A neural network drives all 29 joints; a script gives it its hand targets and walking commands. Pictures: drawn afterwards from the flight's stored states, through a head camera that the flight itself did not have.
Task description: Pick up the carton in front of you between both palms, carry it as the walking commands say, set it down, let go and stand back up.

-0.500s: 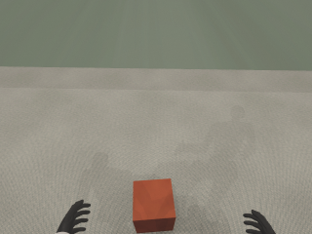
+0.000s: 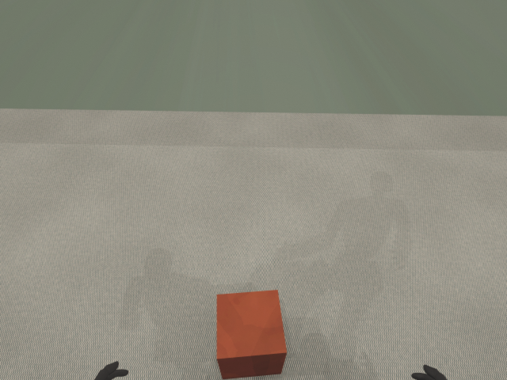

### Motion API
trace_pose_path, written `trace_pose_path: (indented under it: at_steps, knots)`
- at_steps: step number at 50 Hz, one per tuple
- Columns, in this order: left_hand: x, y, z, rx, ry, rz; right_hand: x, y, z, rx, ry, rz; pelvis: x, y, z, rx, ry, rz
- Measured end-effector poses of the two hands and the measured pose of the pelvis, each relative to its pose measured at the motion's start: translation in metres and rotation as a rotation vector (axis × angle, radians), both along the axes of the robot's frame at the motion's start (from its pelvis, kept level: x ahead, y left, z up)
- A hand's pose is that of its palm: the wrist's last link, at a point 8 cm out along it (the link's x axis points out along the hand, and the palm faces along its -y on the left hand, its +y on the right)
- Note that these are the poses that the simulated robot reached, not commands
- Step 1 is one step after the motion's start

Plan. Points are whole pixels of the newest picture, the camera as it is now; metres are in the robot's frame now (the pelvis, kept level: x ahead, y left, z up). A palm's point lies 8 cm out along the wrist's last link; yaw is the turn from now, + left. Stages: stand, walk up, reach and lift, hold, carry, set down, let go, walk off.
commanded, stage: stand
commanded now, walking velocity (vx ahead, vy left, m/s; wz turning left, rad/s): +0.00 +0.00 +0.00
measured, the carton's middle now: (249, 335) +0.42 +0.04 -0.65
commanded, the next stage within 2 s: none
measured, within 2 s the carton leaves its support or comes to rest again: neither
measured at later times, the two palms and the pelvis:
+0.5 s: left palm out of the picture +0.07 +0.29 -0.10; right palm out of the picture +0.07 -0.29 -0.10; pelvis -0.02 +0.00 +0.00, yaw +0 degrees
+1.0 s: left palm out of the picture +0.05 +0.29 -0.10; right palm out of the picture +0.05 -0.30 -0.10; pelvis -0.03 +0.00 +0.01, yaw +0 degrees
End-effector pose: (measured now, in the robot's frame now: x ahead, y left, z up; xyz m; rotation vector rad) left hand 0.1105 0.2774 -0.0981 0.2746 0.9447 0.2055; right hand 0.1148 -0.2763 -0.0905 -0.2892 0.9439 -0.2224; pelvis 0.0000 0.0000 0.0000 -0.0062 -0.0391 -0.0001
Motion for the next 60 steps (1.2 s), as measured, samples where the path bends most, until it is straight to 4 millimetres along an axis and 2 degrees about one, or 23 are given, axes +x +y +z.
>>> trace_pose_path:
  at_steps: [33,45,60]
  knots:
    - [-0.053,0.01,-0.006,0.02,0.117,0.022,-0.051,-0.016,-0.007,-0.013,0.118,-0.023,-0.025,-0.003,0.006,0.002,-0.021,0.003]
    - [-0.061,0.012,-0.006,0.027,0.144,0.025,-0.06,-0.021,-0.008,-0.017,0.144,-0.03,-0.028,-0.004,0.007,0.002,-0.021,0.002]
    - [-0.062,0.014,-0.006,0.033,0.159,0.025,-0.06,-0.024,-0.008,-0.021,0.157,-0.033,-0.028,-0.004,0.008,0.003,-0.018,-0.001]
